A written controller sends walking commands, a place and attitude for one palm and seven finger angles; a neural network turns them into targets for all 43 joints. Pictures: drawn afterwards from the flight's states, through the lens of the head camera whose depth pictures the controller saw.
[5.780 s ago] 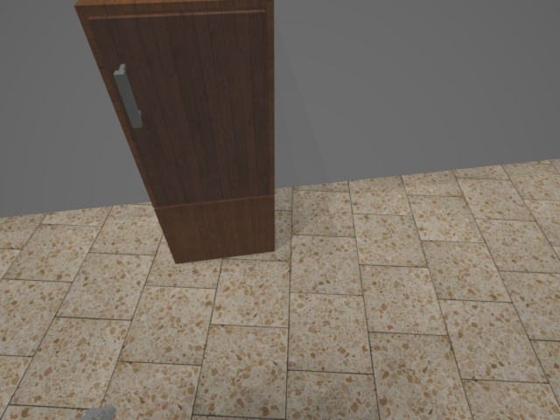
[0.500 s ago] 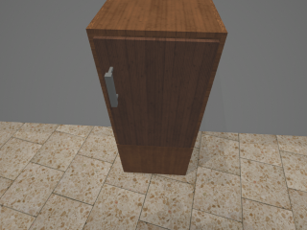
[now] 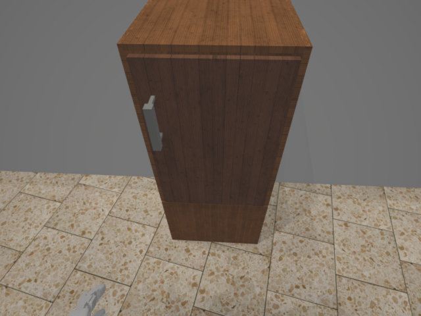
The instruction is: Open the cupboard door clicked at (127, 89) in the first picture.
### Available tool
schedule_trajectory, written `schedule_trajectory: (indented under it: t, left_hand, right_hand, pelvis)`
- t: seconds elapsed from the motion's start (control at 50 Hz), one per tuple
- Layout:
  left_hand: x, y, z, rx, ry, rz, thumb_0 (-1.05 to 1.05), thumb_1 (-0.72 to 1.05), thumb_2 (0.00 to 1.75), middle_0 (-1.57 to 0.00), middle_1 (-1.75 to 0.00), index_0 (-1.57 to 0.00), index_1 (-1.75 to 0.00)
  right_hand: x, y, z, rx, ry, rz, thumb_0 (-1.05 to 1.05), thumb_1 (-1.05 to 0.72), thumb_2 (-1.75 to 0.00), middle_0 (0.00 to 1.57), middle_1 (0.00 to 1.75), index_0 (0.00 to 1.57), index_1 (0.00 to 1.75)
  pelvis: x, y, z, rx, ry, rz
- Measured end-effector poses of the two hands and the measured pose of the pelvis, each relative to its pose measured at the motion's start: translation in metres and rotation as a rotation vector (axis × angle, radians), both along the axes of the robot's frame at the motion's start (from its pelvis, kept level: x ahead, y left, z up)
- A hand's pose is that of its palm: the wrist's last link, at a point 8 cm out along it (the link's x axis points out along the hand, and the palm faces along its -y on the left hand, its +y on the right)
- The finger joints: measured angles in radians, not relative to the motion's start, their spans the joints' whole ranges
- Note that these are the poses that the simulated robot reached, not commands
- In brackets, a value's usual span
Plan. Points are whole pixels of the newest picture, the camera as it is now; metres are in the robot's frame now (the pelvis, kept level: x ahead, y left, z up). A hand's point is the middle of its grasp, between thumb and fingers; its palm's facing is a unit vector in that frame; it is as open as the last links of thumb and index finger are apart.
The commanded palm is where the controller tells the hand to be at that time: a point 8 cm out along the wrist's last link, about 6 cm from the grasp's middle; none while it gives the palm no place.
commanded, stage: raise the hand with hooked fingers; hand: left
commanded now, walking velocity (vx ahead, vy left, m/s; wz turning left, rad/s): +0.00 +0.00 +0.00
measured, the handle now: (155, 123) +0.57 +0.18 +0.04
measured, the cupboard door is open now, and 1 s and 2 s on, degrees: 0 0 0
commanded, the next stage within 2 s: move the hooked fingers beside the handle in 1.96 s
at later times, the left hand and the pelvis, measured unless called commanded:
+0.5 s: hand (106, 297) +0.16 +0.20 -0.01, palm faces +0.05 -0.99 -0.09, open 9.9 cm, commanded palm +0.14 +0.26 -0.01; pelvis -0.03 -0.02 -0.08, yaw +3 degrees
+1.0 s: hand (88, 264) +0.21 +0.24 +0.01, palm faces -0.04 -1.00 -0.06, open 12.8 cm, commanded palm +0.18 +0.30 +0.03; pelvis -0.04 +0.01 -0.05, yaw +1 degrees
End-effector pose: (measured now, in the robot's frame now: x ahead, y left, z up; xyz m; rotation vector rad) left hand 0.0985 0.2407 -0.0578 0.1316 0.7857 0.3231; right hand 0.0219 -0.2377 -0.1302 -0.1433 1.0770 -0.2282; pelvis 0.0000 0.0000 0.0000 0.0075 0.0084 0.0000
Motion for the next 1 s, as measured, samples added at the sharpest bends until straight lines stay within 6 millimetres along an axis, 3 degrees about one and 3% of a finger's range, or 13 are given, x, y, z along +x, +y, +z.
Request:
schedule_trajectory:
  t: [0.08, 0.14, 0.2, 0.26, 0.32, 0.36, 0.44, 0.5, 0.56, 0.64, 0.74, 0.84, 1.0]
  left_hand:
    - [0.079, -0.013, 0.063, -0.001, -0.459, -0.115, 0.04, 0.86, 0.86, -0.2, -0.35, -0.21, -0.36]
    - [0.101, -0.027, 0.077, -0.077, -0.7, -0.22, 0.02, 0.79, 0.84, -0.21, -0.39, -0.21, -0.39]
    - [0.087, -0.034, 0.058, -0.14, -0.769, -0.325, 0.01, 0.72, 0.81, -0.21, -0.43, -0.21, -0.43]
    - [0.054, -0.027, 0.024, -0.161, -0.677, -0.338, 0.01, 0.64, 0.78, -0.22, -0.47, -0.22, -0.48]
    - [0.018, -0.008, 0.004, -0.135, -0.593, -0.241, 0.01, 0.57, 0.75, -0.23, -0.52, -0.23, -0.52]
    - [0.004, 0.006, 0.008, -0.081, -0.614, -0.181, 0.02, 0.52, 0.73, -0.23, -0.55, -0.24, -0.55]
    - [0.01, 0.017, 0.037, 0.009, -0.796, -0.192, 0.02, 0.42, 0.69, -0.23, -0.6, -0.24, -0.61]
    - [0.039, 0.008, 0.052, -0.01, -0.881, -0.328, 0.02, 0.35, 0.66, -0.23, -0.65, -0.24, -0.66]
    - [0.07, 0.001, 0.051, -0.08, -0.807, -0.462, 0.01, 0.28, 0.63, -0.24, -0.69, -0.24, -0.7]
    - [0.086, 0.01, 0.048, -0.163, -0.653, -0.443, 0.01, 0.19, 0.59, -0.25, -0.75, -0.26, -0.76]
    - [0.074, 0.039, 0.066, -0.083, -0.689, -0.282, 0.01, 0.08, 0.54, -0.26, -0.83, -0.26, -0.84]
    - [0.067, 0.052, 0.072, -0.022, -0.754, -0.28, 0.01, -0.04, 0.49, -0.27, -0.9, -0.27, -0.91]
    - [0.091, 0.054, 0.07, -0.095, -0.737, -0.38, 0.0, -0.23, 0.41, -0.28, -1.02, -0.29, -1.03]
  right_hand:
    - [0.062, -0.028, 0.02, -0.075, -0.264, 0.041, 0.03, -0.92, -0.9, 0.2, 0.3, 0.2, 0.3]
    - [0.107, -0.042, 0.043, -0.116, -0.428, 0.076, 0.02, -0.92, -0.9, 0.2, 0.3, 0.2, 0.3]
    - [0.144, -0.05, 0.062, -0.149, -0.546, 0.141, 0.02, -0.92, -0.9, 0.19, 0.3, 0.2, 0.3]
    - [0.174, -0.051, 0.071, -0.177, -0.61, 0.209, 0.01, -0.91, -0.9, 0.19, 0.3, 0.2, 0.3]
    - [0.194, -0.043, 0.068, -0.181, -0.633, 0.267, 0.01, -0.91, -0.9, 0.19, 0.3, 0.2, 0.3]
    - [0.2, -0.033, 0.058, -0.17, -0.629, 0.306, 0.01, -0.91, -0.9, 0.19, 0.3, 0.2, 0.3]
    - [0.194, -0.007, 0.025, -0.105, -0.576, 0.351, 0.01, -0.91, -0.9, 0.19, 0.3, 0.2, 0.3]
    - [0.173, 0.011, 0.0, -0.039, -0.518, 0.341, 0.01, -0.91, -0.9, 0.19, 0.3, 0.2, 0.3]
    - [0.141, 0.02, -0.015, 0.016, -0.447, 0.275, 0.01, -0.91, -0.9, 0.2, 0.3, 0.2, 0.3]
    - [0.098, 0.018, -0.015, 0.036, -0.367, 0.158, 0.02, -0.9, -0.9, 0.2, 0.3, 0.21, 0.3]
    - [0.062, 0.0, -0.004, -0.026, -0.31, 0.106, 0.02, -0.9, -0.9, 0.2, 0.3, 0.21, 0.3]
    - [0.056, -0.017, 0.004, -0.103, -0.291, 0.147, 0.02, -0.9, -0.9, 0.2, 0.3, 0.2, 0.3]
    - [0.083, -0.014, 0.029, -0.155, -0.399, 0.159, 0.02, -0.91, -0.9, 0.2, 0.3, 0.2, 0.3]
  pelvis:
    - [-0.004, -0.003, -0.008, -0.001, 0.048, 0.013]
    - [-0.009, -0.01, -0.02, 0.009, 0.103, -0.007]
    - [-0.013, -0.017, -0.034, 0.012, 0.136, -0.012]
    - [-0.016, -0.022, -0.048, 0.011, 0.166, -0.007]
    - [-0.019, -0.024, -0.059, -0.003, 0.185, 0.01]
    - [-0.021, -0.025, -0.066, -0.019, 0.195, 0.025]
    - [-0.028, -0.024, -0.076, -0.049, 0.205, 0.047]
    - [-0.035, -0.022, -0.081, -0.062, 0.205, 0.051]
    - [-0.04, -0.019, -0.078, -0.058, 0.202, 0.038]
    - [-0.04, -0.014, -0.065, -0.039, 0.19, 0.013]
    - [-0.038, -0.006, -0.053, -0.032, 0.177, 0.002]
    - [-0.04, 0.002, -0.053, -0.04, 0.171, 0.017]
    - [-0.039, 0.009, -0.047, -0.046, 0.14, 0.014]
